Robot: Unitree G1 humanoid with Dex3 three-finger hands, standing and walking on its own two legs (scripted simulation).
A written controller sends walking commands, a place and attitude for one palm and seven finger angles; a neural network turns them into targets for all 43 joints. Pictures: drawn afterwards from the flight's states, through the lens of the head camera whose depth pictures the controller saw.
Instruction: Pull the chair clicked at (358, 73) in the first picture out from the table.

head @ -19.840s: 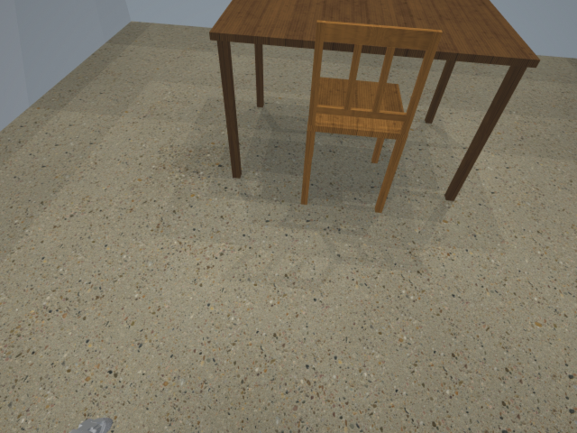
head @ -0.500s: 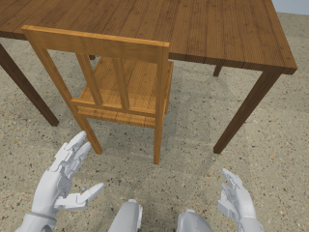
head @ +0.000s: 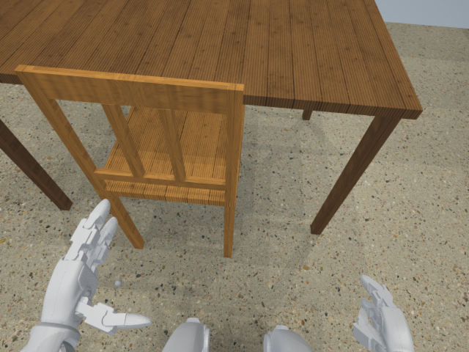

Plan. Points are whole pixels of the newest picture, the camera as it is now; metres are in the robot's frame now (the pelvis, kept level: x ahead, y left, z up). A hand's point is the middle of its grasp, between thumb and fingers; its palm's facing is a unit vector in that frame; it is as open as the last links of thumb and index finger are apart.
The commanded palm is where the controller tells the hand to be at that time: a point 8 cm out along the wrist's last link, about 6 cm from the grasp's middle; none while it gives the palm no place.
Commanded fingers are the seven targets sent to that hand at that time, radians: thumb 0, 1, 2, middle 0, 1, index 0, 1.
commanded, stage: raise the hand toward the chair's back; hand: left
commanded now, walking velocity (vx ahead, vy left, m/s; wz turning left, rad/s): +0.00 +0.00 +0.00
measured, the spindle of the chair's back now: (126, 143) +0.53 +0.27 -0.02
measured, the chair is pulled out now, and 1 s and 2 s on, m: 0.00 0.00 0.00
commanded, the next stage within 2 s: aim the fingers beside a spindle in 0.92 s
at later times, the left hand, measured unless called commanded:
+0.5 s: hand (102, 257) +0.25 +0.21 +0.05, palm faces -0.05 -1.00 -0.07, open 16.9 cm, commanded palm +0.23 +0.26 +0.06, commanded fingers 0.00 -0.50 0.30 -0.06 -0.08 -0.06 -0.08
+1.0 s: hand (106, 260) +0.25 +0.20 +0.05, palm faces -0.04 -1.00 -0.07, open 16.9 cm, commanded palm +0.23 +0.26 +0.06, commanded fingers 0.00 -0.50 0.30 -0.06 -0.08 -0.06 -0.08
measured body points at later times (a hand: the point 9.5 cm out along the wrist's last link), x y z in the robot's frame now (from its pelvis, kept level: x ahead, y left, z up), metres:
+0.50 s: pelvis +0.01 +0.00 +0.01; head +0.07 +0.01 +0.46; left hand +0.25 +0.26 +0.06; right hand +0.18 -0.24 -0.06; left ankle +0.03 +0.10 -0.65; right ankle +0.02 -0.11 -0.65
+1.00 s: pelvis +0.01 +0.00 +0.01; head +0.08 +0.01 +0.46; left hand +0.24 +0.26 +0.06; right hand +0.18 -0.24 -0.07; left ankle +0.03 +0.10 -0.65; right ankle +0.02 -0.11 -0.65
